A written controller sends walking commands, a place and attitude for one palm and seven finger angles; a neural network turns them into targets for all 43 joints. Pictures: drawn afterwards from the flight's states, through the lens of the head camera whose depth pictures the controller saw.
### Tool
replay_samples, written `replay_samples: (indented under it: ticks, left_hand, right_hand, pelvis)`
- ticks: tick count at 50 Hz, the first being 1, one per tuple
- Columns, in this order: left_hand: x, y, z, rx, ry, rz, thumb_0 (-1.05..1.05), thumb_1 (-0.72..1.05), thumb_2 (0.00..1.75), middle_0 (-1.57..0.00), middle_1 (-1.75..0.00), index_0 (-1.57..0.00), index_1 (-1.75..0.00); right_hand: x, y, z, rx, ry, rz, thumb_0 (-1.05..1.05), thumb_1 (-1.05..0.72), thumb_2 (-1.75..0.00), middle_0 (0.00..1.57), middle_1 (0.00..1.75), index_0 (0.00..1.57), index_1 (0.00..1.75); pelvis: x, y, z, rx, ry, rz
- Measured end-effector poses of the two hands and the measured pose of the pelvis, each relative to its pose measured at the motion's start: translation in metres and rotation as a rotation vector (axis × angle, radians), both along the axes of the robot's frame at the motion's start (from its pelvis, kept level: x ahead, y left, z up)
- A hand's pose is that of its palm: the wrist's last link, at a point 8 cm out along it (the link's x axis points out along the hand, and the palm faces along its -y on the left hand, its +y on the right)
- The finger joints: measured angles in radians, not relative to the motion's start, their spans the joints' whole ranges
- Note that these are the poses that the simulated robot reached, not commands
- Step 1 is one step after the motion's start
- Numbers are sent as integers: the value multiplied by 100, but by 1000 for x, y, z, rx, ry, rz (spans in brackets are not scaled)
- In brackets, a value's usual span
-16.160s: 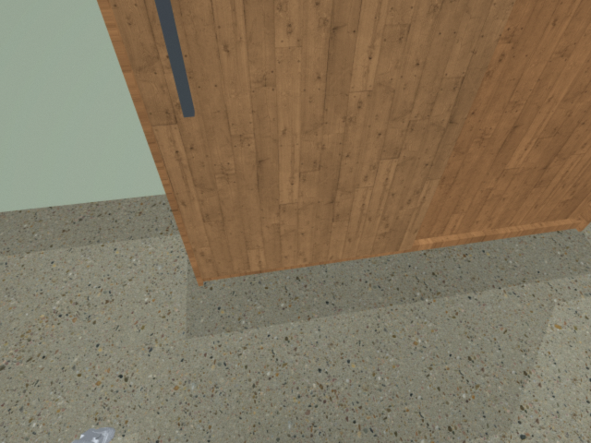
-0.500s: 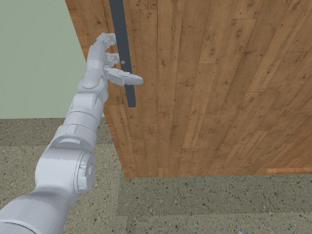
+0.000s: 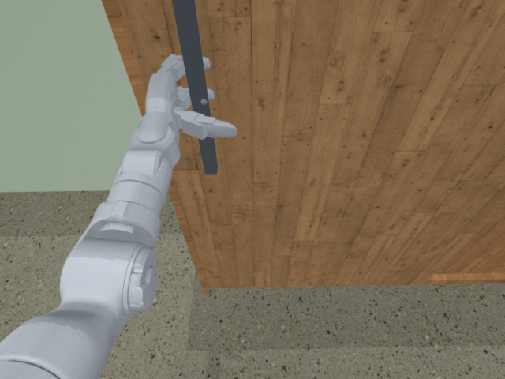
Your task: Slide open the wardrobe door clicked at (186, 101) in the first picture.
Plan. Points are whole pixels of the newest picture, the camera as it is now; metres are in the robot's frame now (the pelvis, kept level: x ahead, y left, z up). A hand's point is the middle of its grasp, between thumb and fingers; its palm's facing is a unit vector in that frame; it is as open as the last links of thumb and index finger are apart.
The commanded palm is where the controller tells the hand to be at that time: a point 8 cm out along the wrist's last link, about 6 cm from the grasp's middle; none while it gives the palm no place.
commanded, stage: slide the fingers in behind the handle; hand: left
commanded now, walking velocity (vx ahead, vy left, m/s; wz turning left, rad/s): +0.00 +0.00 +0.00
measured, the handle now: (201, 93) +0.52 +0.08 +0.19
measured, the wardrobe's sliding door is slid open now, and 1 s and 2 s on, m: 0.00 0.00 0.00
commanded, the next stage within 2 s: grip the handle and tug to test in 0.74 s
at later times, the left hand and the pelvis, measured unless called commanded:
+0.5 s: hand (209, 102) +0.48 +0.07 +0.20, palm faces -0.01 -1.00 +0.00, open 13.9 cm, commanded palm +0.45 +0.12 +0.20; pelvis +0.00 +0.00 +0.00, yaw +0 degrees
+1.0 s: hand (212, 101) +0.47 +0.06 +0.21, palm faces -0.01 -1.00 +0.01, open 13.5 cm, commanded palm +0.45 +0.12 +0.20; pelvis +0.00 +0.00 +0.00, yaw -1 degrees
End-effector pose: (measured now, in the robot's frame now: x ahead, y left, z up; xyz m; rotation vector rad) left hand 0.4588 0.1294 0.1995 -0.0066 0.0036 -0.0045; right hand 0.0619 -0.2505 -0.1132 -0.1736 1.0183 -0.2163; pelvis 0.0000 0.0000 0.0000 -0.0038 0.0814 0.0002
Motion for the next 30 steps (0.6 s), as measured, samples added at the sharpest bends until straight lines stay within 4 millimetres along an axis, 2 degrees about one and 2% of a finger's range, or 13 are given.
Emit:
replay_samples:
  ticks: [9,25,30]
  left_hand:
    - [-1,-8,0,5,-3,-6,-2,-51,30,-31,-122,-31,-122]
    - [-1,-8,0,3,-8,-7,-2,-51,30,-31,-122,-31,-122]
    - [-3,-15,3,-7,-23,-23,-2,-51,30,-31,-121,-30,-121]
  right_hand:
    - [-3,3,-1,8,-1,1,1,-91,-90,20,30,21,30]
    - [-5,9,-1,15,-7,-2,1,-91,-90,20,30,21,30]
    - [-5,9,-1,17,-11,-8,1,-91,-90,20,30,21,30]
  pelvis:
    - [-1,1,0,0,1,0]
    - [-2,5,0,0,3,-6]
    - [-1,6,0,0,0,-11]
